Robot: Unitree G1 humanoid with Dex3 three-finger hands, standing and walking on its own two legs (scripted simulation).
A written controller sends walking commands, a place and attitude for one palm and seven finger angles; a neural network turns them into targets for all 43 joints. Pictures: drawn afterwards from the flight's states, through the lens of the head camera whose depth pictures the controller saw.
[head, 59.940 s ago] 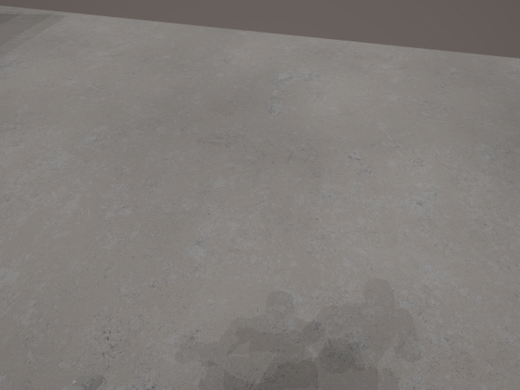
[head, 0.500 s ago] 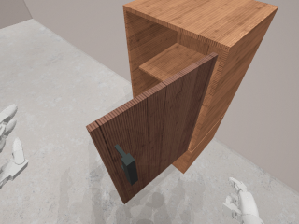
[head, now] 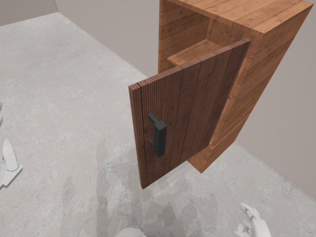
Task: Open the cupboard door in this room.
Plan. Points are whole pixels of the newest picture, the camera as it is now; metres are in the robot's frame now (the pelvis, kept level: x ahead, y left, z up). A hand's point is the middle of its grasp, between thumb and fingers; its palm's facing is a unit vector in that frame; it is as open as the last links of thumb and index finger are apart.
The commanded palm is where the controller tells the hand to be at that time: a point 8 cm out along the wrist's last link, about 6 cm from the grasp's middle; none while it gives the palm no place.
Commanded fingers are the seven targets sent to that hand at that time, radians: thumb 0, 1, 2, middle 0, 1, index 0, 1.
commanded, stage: step back with the hand held close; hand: left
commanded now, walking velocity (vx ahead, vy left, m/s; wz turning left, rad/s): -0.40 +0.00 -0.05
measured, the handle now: (155, 135) +0.38 +0.05 +0.03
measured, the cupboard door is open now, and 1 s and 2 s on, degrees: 83 83 83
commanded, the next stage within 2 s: stop stepping back and stand still in 0.24 s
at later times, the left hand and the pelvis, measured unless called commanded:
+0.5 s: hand (11, 206) +0.13 +0.24 +0.17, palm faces +0.28 -0.84 -0.46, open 7.4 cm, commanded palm +0.07 +0.29 +0.19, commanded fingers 0.00 0.90 0.90 -0.20 -0.30 -0.20 -0.30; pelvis -0.10 +0.00 +0.01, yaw -7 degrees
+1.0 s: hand out of the picture +0.05 +0.27 +0.17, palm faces +0.40 -0.84 -0.37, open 7.4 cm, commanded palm -0.01 +0.31 +0.19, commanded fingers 0.00 0.90 0.90 -0.20 -0.30 -0.20 -0.30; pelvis -0.18 +0.03 +0.01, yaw -6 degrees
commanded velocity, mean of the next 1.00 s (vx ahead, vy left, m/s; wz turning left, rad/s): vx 0.00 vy -0.01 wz -0.01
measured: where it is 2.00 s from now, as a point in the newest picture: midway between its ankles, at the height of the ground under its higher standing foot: outside the picture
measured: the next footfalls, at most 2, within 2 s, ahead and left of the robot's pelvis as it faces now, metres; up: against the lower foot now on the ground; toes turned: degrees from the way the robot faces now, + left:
right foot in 0.30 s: -0.13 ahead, -0.11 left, +0.00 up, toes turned -8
left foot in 0.48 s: +0.00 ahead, +0.08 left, +0.00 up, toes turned -5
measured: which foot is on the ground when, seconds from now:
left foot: down 0.00-0.30, up 0.32-0.46, down 0.48-0.72, up 0.74-0.90, down 0.92-1.00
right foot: down 0.00-0.04, up 0.06-0.28, down 0.30-0.94, up 0.96-1.00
